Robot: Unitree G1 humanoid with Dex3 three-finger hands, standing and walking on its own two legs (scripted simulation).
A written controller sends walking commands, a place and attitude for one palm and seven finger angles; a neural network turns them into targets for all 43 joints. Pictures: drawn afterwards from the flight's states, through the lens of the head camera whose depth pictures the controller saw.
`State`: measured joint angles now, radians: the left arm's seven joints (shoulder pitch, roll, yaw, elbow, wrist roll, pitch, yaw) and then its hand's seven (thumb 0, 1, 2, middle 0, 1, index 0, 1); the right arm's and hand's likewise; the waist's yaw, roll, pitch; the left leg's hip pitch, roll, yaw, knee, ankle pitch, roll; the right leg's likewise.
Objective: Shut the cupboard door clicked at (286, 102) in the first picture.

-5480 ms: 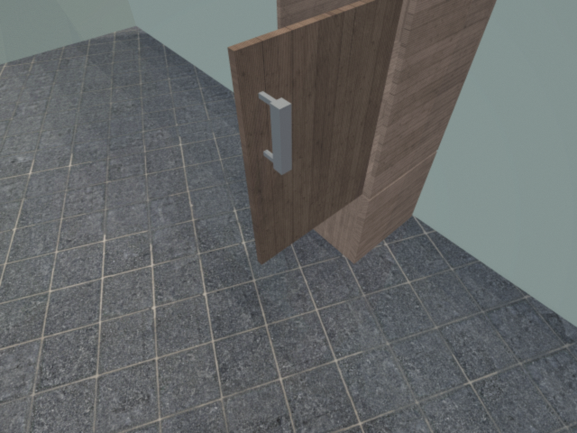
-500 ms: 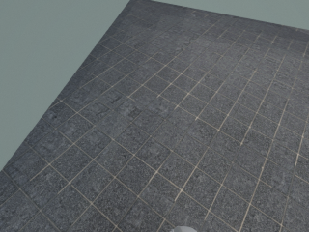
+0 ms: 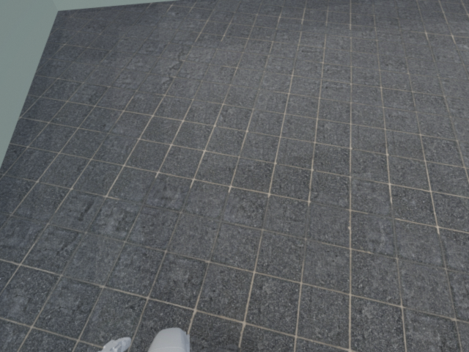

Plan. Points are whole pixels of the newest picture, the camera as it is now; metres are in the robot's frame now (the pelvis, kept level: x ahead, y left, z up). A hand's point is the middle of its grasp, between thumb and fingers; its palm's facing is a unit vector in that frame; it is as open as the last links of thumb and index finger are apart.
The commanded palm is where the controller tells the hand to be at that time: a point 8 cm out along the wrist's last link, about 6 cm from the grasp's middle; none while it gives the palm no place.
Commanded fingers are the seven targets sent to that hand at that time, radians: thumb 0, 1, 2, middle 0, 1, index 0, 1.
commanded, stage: walk around to get in front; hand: left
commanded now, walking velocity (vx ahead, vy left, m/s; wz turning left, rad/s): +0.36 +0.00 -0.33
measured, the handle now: out of the picture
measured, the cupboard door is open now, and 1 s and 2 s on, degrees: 90 90 90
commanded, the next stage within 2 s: walk to a spot facing it in 0.26 s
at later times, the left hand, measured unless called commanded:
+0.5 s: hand (155, 302) +0.23 +0.17 -0.17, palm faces -0.08 -0.98 -0.17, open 7.4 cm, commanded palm none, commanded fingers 0.00 0.90 0.90 -0.20 -0.30 -0.20 -0.30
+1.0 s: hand (201, 162) +0.57 +0.10 -0.14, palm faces +0.05 -0.97 -0.24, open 7.4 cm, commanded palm none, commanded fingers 0.00 0.90 0.90 -0.20 -0.30 -0.20 -0.30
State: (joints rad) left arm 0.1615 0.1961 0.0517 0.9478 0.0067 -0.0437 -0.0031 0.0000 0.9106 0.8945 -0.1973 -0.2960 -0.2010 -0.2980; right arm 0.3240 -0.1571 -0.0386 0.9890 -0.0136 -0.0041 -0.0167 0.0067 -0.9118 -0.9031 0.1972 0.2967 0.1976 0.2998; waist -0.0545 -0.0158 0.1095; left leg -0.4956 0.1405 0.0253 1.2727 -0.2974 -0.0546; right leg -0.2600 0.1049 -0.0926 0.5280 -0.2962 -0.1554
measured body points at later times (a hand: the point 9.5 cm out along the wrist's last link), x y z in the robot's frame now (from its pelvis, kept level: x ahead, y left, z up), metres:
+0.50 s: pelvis +0.28 +0.00 +0.00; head +0.32 +0.01 +0.45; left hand +0.23 +0.23 -0.16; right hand +0.35 -0.24 -0.14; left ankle +0.31 +0.05 -0.73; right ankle +0.11 -0.07 -0.60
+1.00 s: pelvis +0.42 -0.08 +0.00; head +0.48 -0.11 +0.44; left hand +0.57 +0.15 -0.12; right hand +0.38 -0.32 -0.17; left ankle +0.32 +0.04 -0.65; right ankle +0.45 -0.15 -0.73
